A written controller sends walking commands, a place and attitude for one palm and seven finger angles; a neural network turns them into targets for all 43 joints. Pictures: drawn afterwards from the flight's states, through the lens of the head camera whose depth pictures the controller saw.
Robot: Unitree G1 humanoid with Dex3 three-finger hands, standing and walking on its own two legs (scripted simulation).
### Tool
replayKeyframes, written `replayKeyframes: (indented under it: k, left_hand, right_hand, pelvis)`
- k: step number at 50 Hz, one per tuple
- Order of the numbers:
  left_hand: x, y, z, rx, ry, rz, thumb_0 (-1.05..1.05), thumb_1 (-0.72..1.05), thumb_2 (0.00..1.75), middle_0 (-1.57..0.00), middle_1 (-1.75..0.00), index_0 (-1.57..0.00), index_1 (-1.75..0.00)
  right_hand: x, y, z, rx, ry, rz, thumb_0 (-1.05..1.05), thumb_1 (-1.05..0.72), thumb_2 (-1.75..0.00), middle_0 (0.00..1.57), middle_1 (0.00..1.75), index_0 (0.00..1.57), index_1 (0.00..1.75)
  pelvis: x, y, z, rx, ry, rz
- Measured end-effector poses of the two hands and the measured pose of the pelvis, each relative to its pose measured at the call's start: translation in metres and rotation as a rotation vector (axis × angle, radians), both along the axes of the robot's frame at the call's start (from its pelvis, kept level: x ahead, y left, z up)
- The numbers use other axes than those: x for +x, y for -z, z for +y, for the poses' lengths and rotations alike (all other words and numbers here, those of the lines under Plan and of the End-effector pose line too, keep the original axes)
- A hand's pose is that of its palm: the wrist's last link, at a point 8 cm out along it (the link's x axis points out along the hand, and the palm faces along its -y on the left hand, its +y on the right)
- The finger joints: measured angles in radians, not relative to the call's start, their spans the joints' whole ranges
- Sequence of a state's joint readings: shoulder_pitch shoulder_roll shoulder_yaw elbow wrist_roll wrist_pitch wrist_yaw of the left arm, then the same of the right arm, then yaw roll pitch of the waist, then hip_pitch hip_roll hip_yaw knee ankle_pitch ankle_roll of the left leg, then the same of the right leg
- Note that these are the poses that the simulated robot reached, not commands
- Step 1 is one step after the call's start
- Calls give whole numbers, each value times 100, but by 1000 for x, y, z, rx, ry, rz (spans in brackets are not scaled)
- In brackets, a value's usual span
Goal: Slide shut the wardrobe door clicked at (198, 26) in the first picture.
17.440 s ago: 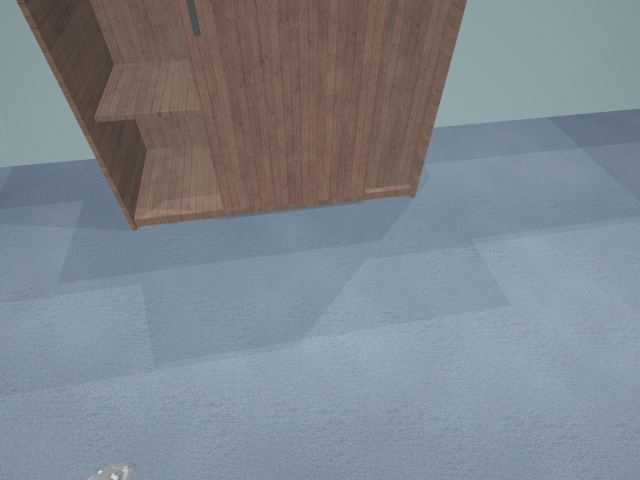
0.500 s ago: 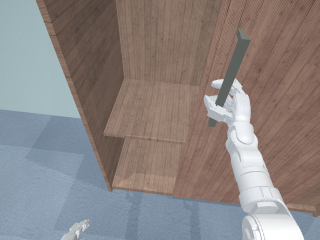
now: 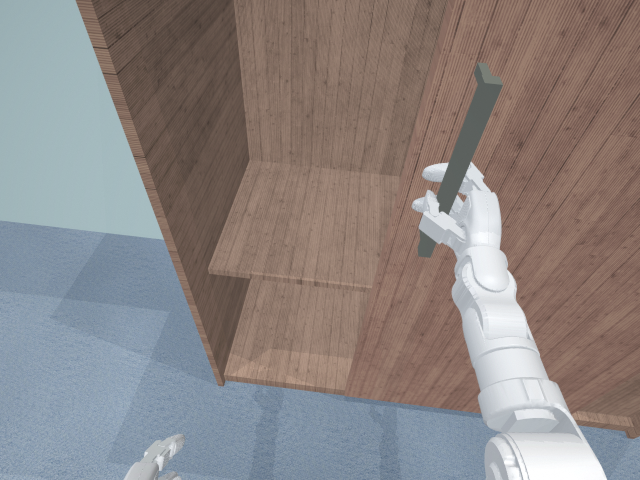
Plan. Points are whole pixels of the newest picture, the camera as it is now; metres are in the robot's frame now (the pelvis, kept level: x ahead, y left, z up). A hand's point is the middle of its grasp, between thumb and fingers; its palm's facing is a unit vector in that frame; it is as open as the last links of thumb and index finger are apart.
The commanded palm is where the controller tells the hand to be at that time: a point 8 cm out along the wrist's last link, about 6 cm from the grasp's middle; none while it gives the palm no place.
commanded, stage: grip the handle and tug to test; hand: right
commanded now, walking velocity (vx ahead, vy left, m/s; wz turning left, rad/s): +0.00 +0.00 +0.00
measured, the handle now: (449, 174) +0.47 -0.11 +0.17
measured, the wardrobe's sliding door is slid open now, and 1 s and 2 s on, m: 0.38 0.38 0.33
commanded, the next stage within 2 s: tug the door sideways, standing still in 0.32 s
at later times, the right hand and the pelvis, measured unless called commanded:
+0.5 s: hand (427, 222) +0.40 -0.08 +0.14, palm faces +0.00 +1.00 +0.00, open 5.9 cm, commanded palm +0.38 -0.13 +0.14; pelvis +0.04 +0.00 +0.00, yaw +1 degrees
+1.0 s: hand (422, 219) +0.41 -0.08 +0.14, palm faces +0.07 +1.00 -0.03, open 5.7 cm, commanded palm +0.38 -0.07 +0.14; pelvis +0.02 +0.00 +0.00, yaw -4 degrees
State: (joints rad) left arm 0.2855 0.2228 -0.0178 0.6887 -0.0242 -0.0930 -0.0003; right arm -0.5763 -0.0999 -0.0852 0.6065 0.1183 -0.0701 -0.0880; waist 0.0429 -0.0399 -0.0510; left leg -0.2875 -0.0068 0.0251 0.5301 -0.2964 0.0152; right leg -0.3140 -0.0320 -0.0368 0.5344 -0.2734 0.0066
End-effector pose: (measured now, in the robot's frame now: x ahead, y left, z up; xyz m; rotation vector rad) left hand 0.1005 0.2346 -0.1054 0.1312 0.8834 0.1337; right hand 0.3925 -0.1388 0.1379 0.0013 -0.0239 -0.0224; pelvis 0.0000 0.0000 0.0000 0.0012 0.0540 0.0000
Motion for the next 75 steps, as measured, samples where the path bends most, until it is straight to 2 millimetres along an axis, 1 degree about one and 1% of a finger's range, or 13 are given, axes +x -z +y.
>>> replayKeyframes:
  k: [7,13,18,25,31,37,42,48,57,63,66,69,75]
  left_hand:
    - [0,-2,3,-7,-18,-11,1,91,90,-20,-30,-20,-30]
    - [10,-6,6,-11,-31,-23,1,91,90,-20,-30,-20,-30]
    - [29,-12,7,-15,-36,-51,1,91,90,-20,-30,-20,-30]
    - [66,-19,3,-13,-2,-83,1,91,90,-20,-30,-20,-30]
    - [93,-14,-6,8,83,-46,1,91,90,-20,-30,-20,-30]
    - [103,-11,-20,-13,134,-54,1,91,90,-20,-30,-20,-30]
    - [97,-7,-31,-41,153,-55,1,91,90,-20,-30,-20,-30]
    - [75,1,-36,-58,161,-23,1,91,90,-20,-30,-20,-30]
    - [35,12,-31,-53,140,45,1,91,90,-20,-30,-20,-30]
    - [15,14,-26,-45,121,61,1,91,90,-20,-30,-20,-30]
    - [9,15,-24,-37,108,66,1,91,90,-20,-30,-20,-30]
    - [7,13,-19,-10,44,65,1,91,90,-20,-30,-20,-30]
    - [14,17,-9,23,-15,57,1,91,90,-20,-30,-20,-30]
  right_hand:
    - [-1,0,0,2,-3,-3,1,-78,-81,40,140,39,140]
    - [-3,0,0,4,-13,-8,2,-78,-79,36,140,35,139]
    - [-7,0,0,2,-21,-5,2,-79,-79,31,138,30,134]
    - [-10,-1,1,-1,-20,4,2,-80,-81,27,134,26,131]
    - [-7,-2,1,-2,11,17,2,-77,-83,33,136,33,135]
    - [-7,-2,3,-13,36,16,2,-76,-85,35,136,34,136]
    - [-8,-2,4,-23,42,14,2,-77,-84,34,136,32,138]
    - [-8,-2,7,-31,46,10,1,-79,-83,33,136,29,139]
    - [-9,-2,14,-46,40,-1,1,-80,-82,32,137,25,140]
    - [-8,-1,22,-48,30,-7,1,-80,-82,33,137,25,140]
    - [-7,-1,24,-55,13,-14,1,-79,-82,33,136,26,140]
    - [-4,-2,22,-113,-57,-42,0,-74,-81,36,137,27,139]
    - [1,-2,23,-168,-111,-84,-2,-69,-81,41,137,30,138]
  pelvis:
    - [6,-1,0,-2,-14,0]
    - [16,-2,1,-3,-28,-1]
    - [27,-4,2,-4,-35,-2]
    - [43,-4,2,-3,-23,-3]
    - [44,-3,1,1,26,2]
    - [41,-1,0,0,54,4]
    - [34,1,-2,0,60,1]
    - [23,2,-4,3,67,1]
    - [8,5,-8,8,68,6]
    - [1,6,-9,9,64,8]
    - [-2,6,-9,8,56,3]
    - [-5,4,-8,2,28,-21]
    - [-4,10,-1,-10,3,-44]
